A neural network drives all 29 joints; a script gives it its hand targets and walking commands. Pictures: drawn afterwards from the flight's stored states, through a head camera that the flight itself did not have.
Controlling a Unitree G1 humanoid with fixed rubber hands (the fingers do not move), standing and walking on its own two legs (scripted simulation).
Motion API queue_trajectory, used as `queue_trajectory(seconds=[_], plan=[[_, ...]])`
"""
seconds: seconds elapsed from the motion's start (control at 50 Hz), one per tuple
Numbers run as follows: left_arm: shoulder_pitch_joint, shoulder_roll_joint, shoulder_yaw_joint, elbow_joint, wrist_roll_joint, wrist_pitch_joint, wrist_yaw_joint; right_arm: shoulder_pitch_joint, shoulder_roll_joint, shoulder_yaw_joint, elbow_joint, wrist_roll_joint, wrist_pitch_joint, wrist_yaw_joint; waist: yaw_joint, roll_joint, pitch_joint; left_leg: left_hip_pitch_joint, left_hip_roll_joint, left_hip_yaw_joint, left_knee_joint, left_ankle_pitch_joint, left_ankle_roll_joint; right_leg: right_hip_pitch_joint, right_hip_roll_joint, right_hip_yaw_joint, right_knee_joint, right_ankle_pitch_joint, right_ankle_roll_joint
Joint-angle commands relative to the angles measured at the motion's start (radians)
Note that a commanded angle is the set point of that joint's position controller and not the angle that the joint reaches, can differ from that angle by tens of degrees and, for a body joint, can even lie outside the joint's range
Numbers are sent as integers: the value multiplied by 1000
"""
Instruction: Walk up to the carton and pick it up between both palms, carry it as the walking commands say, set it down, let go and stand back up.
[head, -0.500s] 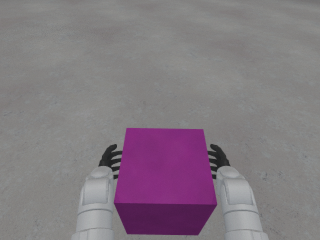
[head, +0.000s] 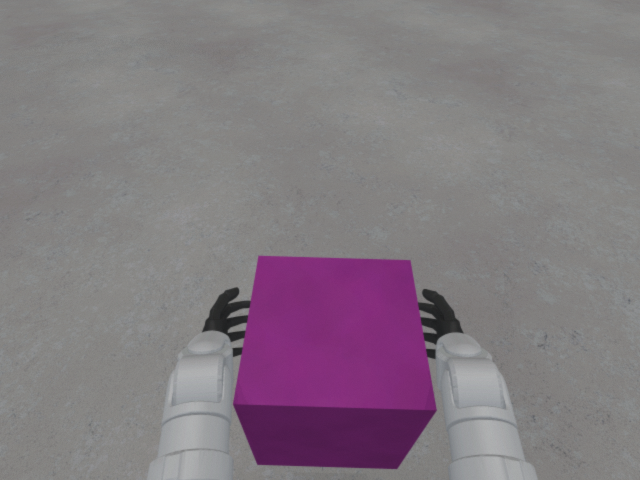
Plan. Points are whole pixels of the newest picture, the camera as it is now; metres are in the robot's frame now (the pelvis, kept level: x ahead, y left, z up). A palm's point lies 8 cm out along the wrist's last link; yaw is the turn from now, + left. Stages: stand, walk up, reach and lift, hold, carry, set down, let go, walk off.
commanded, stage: set down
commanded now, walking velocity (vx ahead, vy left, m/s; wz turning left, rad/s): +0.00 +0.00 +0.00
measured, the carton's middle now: (330, 366) +0.30 +0.02 -0.04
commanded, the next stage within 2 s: none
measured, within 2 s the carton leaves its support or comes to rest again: neither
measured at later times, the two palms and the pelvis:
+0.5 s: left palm (230, 368) +0.30 +0.17 -0.06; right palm (430, 365) +0.32 -0.13 -0.06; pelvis -0.02 +0.00 -0.03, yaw +0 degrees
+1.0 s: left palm (241, 378) +0.33 +0.17 -0.15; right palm (414, 378) +0.35 -0.13 -0.17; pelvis -0.04 +0.00 -0.10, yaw +0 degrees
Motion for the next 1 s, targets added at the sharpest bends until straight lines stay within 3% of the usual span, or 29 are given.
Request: queue_trajectory(seconds=[0.0, 0.16, 0.22, 0.52, 0.68, 0.8, 0.98], plan=[[-457, -893, -410, 63, -216, -92, -237, -535, 903, 438, 36, 231, -97, 233, 31, -48, -209, -135, -143, -14, -24, -4, 62, 76, 134, 44, -9, -32, -34], [-533, -872, -342, 180, -139, -208, -260, -564, 933, 343, 189, 146, -211, 209, 1, -36, -314, -250, -153, 1, 57, 5, 70, 2, 133, 44, 61, 11, -31], [-534, -850, -320, 209, -114, -251, -254, -568, 932, 329, 226, 130, -252, 201, 13, -36, -337, -302, -159, 0, 89, 28, 71, -35, 133, 44, 93, 42, -29], [-624, -859, -359, 248, -112, -422, -254, -653, 914, 374, 252, 108, -429, 189, 23, -33, -620, -607, -165, 9, 320, 101, 54, -331, 163, 24, 346, 109, -25], [-675, -910, -417, 218, -139, -426, -262, -695, 928, 411, 240, 128, -437, 217, 19, -28, -795, -730, -168, 20, 428, 119, 37, -491, 182, 7, 466, 94, -28], [-719, -907, -402, 238, -143, -410, -279, -764, 948, 424, 242, 145, -414, 230, 45, -54, -842, -857, -172, 38, 498, 31, 45, -601, 186, -2, 537, 5, -23], [-754, -874, -363, 287, -154, -394, -311, -795, 971, 404, 257, 150, -391, 208, 45, -89, -912, -1067, -183, 66, 617, -19, 53, -700, 186, -3, 632, -18, -14]])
